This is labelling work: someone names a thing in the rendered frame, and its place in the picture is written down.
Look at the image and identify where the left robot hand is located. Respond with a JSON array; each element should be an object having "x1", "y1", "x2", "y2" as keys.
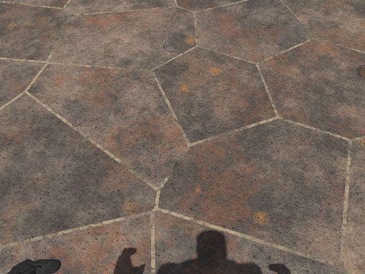
[{"x1": 7, "y1": 259, "x2": 61, "y2": 274}]

